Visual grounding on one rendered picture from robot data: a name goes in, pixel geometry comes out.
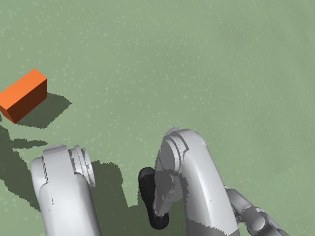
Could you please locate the carton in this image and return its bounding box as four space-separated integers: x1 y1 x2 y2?
0 68 47 124

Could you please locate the right robot hand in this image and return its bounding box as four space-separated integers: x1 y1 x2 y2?
224 185 253 225

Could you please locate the right robot foot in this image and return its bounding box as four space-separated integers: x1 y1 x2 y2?
138 167 169 230

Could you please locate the right robot arm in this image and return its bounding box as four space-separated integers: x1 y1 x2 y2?
241 206 290 236

